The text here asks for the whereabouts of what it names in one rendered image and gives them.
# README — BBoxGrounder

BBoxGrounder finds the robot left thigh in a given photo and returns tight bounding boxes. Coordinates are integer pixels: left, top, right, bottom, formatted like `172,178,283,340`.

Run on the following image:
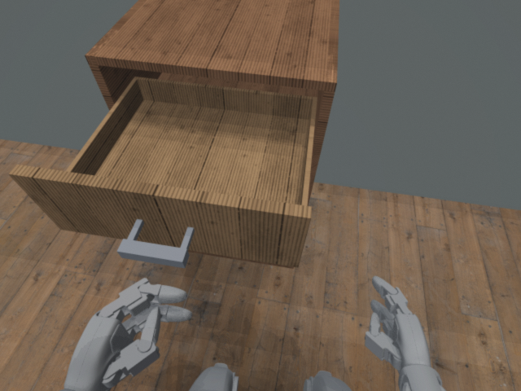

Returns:
189,367,239,391

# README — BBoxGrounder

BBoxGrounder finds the robot right thigh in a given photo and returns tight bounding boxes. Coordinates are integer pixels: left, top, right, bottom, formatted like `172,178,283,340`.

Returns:
303,375,352,391

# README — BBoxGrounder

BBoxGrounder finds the left robot hand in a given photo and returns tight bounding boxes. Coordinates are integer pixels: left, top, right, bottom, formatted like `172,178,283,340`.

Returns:
64,278,192,391

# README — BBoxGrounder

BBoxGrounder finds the drawer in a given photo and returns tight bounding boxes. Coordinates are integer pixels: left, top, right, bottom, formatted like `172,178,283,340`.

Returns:
9,77,317,268

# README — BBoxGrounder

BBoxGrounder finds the robot right forearm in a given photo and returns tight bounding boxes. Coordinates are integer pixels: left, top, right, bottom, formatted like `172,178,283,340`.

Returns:
398,364,446,391

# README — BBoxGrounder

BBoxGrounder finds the handle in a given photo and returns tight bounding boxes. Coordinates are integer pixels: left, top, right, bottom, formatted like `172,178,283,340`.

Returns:
117,219,195,268

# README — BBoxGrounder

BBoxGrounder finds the robot thigh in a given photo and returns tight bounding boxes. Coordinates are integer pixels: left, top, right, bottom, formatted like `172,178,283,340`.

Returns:
189,367,239,391
303,375,352,391

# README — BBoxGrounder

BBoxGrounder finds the cabinet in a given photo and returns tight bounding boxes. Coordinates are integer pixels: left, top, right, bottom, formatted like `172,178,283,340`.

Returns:
85,0,339,269

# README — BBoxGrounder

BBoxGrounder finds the right robot hand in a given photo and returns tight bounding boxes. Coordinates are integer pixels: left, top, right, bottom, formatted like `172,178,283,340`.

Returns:
365,276,431,374

